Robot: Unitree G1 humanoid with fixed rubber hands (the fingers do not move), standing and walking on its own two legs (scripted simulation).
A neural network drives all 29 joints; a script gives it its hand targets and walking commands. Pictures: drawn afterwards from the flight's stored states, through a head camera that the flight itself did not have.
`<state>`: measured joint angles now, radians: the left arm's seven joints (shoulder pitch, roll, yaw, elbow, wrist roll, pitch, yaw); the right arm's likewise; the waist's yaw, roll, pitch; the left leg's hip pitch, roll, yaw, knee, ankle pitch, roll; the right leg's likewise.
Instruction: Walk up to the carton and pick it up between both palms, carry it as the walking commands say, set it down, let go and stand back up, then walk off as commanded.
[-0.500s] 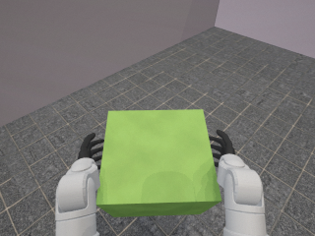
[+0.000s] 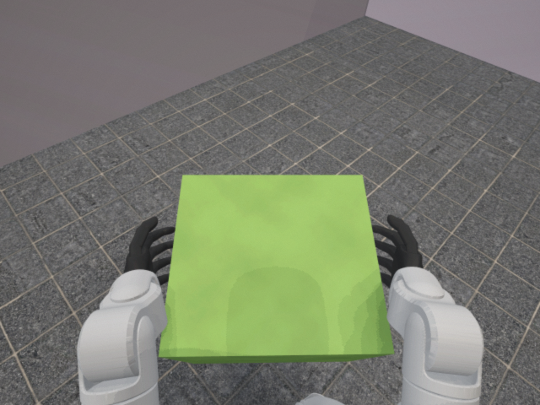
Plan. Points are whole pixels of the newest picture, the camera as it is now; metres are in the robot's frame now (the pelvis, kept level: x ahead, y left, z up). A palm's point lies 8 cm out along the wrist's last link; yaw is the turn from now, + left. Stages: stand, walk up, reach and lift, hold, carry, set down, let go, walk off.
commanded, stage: carry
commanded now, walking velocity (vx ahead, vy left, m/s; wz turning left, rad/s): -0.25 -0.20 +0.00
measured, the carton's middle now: (272, 276) +0.30 -0.01 +0.02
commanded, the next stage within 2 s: none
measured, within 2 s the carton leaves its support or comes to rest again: neither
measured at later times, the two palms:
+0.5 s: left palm (258, 401) +0.12 +0.02 +0.12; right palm out of the picture +0.11 -0.30 +0.11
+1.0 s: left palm out of the picture -0.04 -0.09 +0.13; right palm out of the picture -0.02 -0.41 +0.14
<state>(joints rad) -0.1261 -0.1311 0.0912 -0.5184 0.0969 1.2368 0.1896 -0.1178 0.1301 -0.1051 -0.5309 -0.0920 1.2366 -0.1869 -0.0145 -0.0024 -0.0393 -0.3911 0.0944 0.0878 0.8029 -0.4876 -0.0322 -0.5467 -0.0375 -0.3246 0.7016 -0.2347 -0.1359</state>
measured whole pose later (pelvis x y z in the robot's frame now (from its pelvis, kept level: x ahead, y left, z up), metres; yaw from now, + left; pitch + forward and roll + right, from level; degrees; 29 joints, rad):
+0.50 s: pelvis -0.13 -0.13 +0.03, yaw +1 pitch +3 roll +0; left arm -0.09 -0.13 0.09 -0.51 0.09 1.24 0.17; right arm -0.08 0.13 -0.08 -0.55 -0.10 1.27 -0.20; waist -0.04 0.05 -0.01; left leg -0.59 0.10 0.06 1.21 -0.50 -0.08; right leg -0.39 -0.05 -0.13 0.57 -0.22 -0.03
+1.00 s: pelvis -0.29 -0.27 +0.03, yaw +2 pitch +5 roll -4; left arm -0.16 -0.13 0.10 -0.53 0.10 1.25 0.20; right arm -0.14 0.13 -0.10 -0.53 -0.13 1.22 -0.16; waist 0.04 0.04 -0.04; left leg -0.46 0.23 0.03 0.50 -0.11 -0.10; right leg -0.41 -0.04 -0.07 0.70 -0.43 0.06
